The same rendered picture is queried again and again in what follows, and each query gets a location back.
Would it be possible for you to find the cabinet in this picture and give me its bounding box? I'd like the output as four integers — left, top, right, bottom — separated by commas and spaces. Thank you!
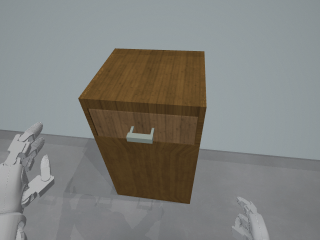
78, 48, 207, 204

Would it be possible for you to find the drawer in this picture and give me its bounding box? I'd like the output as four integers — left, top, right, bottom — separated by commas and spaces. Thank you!
88, 108, 198, 145

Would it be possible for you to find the right robot hand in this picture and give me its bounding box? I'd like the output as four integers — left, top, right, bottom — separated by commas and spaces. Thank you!
232, 196, 271, 240

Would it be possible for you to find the left robot forearm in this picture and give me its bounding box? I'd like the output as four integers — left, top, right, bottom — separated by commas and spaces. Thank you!
0, 212, 28, 240

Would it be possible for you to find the handle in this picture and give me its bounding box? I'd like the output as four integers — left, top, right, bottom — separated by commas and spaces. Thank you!
126, 126, 155, 144

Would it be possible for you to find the left robot hand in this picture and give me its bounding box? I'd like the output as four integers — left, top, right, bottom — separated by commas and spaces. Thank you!
0, 122, 55, 214

